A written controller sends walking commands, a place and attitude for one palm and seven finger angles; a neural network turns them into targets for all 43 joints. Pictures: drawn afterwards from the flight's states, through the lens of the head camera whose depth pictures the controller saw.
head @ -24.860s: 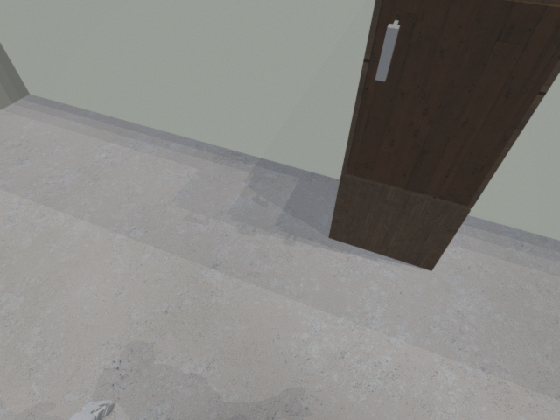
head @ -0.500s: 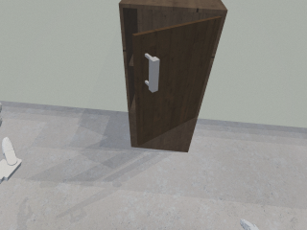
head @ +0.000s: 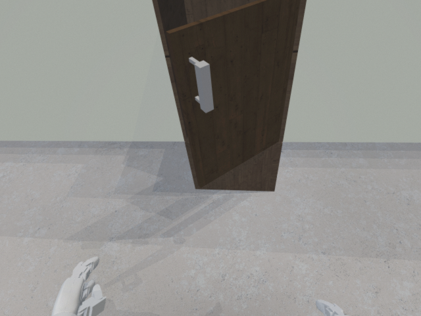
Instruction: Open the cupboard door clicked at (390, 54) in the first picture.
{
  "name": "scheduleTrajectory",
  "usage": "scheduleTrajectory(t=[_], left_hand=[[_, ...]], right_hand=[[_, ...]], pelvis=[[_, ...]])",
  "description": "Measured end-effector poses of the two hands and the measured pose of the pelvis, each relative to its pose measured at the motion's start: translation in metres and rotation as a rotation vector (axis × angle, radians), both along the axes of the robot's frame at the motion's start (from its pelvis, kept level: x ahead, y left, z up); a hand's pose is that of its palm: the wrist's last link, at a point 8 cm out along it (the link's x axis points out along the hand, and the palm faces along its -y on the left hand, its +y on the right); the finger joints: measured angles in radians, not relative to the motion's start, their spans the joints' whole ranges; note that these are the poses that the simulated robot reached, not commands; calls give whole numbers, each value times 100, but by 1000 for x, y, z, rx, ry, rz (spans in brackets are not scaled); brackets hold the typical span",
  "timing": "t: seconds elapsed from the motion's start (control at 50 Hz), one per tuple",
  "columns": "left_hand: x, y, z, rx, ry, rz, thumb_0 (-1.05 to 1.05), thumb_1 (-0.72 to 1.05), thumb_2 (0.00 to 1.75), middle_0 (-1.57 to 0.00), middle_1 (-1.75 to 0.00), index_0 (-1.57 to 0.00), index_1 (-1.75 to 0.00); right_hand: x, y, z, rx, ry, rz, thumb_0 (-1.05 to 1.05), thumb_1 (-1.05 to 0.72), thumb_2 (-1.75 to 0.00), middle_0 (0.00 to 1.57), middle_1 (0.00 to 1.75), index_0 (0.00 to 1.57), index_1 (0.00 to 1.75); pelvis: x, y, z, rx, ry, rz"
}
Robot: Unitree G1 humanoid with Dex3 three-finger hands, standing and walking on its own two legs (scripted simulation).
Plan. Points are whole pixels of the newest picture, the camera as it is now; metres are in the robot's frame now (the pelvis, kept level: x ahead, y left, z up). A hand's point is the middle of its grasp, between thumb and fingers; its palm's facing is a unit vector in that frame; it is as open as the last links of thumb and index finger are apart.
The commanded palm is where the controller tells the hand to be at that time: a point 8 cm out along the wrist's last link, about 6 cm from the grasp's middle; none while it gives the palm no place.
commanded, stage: let the arm hang, fingers relaxed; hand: left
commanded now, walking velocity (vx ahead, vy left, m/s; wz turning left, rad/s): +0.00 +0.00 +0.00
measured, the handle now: (200, 84) +0.64 +0.05 +0.12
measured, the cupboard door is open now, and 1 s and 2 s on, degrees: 39 39 39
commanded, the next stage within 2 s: look to check the result in 0.92 s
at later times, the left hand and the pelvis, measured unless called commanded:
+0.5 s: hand out of the picture -0.03 +0.20 -0.16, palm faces +0.06 -0.97 -0.22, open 7.4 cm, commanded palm none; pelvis -0.01 +0.02 +0.01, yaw +0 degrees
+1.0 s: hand out of the picture -0.01 +0.19 -0.16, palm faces +0.04 -0.98 -0.18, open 7.4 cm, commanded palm none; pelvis +0.00 +0.03 +0.01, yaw -1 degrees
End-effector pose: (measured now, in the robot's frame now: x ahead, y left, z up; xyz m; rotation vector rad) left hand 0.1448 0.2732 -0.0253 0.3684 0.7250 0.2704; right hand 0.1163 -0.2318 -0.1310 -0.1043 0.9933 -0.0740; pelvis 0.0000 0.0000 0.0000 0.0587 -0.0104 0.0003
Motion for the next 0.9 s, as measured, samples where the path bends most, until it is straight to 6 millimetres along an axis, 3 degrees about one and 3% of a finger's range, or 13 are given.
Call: scheduleTrajectory(t=[0.04,0.08,0.16,0.24,0.34,0.44,0.58,0.74,0.9], left_hand=[[-34,-27,-47,-117,200,4,1,90,90,-20,-30,-19,-29],[-71,-53,-81,-225,356,13,1,91,90,-20,-30,-19,-29],[-111,-46,-111,-285,453,108,-3,101,90,-21,-30,-21,-30],[-142,-41,-120,-309,555,145,-2,99,90,-21,-30,-20,-30],[-167,-37,-112,-307,636,167,0,94,90,-20,-30,-20,-29],[-177,-29,-103,-275,668,172,0,92,90,-20,-30,-20,-29],[-170,-25,-100,-254,661,160,1,91,90,-20,-30,-20,-29],[-157,-33,-106,-280,639,130,1,91,90,-20,-30,-20,-29],[-161,-34,-108,-292,659,135,1,91,90,-20,-30,-20,-29]], right_hand=[[-14,-4,1,-20,51,-13,1,-91,-90,20,30,20,30],[-30,-7,4,-46,106,-28,1,-91,-90,20,30,20,30],[-68,-8,2,-108,227,-28,1,-91,-90,20,30,20,30],[-102,-1,4,-131,350,-24,1,-91,-90,20,30,19,30],[-123,18,-1,-89,402,-32,1,-91,-90,20,30,19,30],[-132,42,-11,-19,409,-42,1,-91,-90,20,30,19,30],[-149,64,-17,36,438,-62,1,-91,-90,20,30,20,30],[-170,70,-15,35,482,-93,0,-91,-90,20,30,20,30],[-178,68,-12,18,507,-108,0,-91,-90,20,30,20,30]], pelvis=[[-2,-1,1,-1,-8,-5],[-5,-2,2,-12,-13,-8],[-6,-1,-3,-74,-13,16],[-6,2,2,-81,-24,20],[-5,11,8,-72,-23,14],[-6,19,11,-62,-27,2],[-7,24,12,-55,-29,-13],[-7,27,11,-53,-29,-22],[-5,30,11,-52,-24,-22]])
